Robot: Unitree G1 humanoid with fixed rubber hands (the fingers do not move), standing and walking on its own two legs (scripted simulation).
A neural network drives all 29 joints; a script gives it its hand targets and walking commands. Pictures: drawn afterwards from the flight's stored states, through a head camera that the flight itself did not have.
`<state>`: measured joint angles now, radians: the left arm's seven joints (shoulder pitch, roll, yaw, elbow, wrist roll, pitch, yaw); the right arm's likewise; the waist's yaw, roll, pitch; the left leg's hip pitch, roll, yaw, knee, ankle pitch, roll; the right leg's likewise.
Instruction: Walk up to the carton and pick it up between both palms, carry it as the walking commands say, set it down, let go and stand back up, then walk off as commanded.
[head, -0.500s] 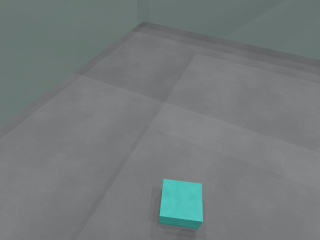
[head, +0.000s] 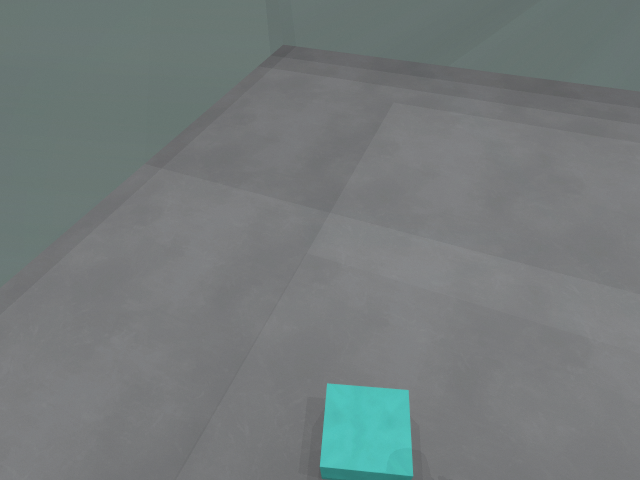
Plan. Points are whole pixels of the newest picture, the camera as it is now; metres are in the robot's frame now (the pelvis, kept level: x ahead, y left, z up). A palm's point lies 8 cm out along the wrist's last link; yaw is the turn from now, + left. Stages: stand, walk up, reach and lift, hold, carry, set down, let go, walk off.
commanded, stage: walk up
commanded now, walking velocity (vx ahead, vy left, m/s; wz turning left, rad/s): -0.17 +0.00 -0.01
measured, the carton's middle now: (365, 434) +0.38 -0.09 -0.70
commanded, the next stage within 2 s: none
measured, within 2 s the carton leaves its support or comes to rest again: neither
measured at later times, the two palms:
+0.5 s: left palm out of the picture +0.00 +0.23 -0.12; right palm out of the picture +0.00 -0.24 -0.15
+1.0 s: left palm out of the picture -0.03 +0.14 -0.15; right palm out of the picture -0.05 -0.33 -0.14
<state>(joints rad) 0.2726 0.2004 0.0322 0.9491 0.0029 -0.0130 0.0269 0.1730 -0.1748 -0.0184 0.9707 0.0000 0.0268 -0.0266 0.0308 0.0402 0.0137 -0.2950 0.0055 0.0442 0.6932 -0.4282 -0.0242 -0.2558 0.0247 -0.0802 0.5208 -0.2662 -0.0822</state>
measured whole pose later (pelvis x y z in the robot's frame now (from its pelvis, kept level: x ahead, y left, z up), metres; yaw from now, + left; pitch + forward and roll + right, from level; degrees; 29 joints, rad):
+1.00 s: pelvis -0.06 -0.09 -0.01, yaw -5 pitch +3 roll +1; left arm 0.28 0.19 0.05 0.95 0.00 0.06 -0.01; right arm 0.28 -0.18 -0.02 0.97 0.00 0.03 -0.06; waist 0.03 -0.03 0.01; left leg -0.31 0.19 0.07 0.48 -0.21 -0.10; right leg -0.32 -0.02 0.01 0.66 -0.40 -0.05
